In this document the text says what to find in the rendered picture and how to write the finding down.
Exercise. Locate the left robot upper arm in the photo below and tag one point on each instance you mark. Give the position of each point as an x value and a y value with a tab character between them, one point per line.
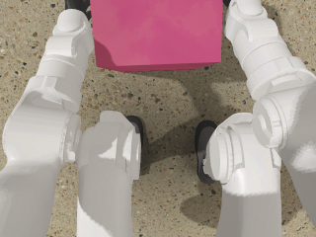
39	140

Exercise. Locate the robot right thigh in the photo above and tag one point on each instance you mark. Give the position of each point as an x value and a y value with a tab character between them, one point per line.
251	197

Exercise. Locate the right robot forearm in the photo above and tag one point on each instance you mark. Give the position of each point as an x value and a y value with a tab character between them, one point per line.
262	53

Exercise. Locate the left robot forearm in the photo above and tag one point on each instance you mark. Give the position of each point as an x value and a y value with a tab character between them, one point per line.
62	68

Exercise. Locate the carton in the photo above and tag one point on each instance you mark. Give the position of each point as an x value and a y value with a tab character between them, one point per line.
156	35

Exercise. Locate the right robot upper arm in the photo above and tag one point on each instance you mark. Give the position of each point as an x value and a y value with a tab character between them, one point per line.
285	120

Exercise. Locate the robot left hand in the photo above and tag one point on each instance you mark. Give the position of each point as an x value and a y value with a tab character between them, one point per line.
81	5

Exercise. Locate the right robot foot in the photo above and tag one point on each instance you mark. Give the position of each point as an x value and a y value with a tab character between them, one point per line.
204	131

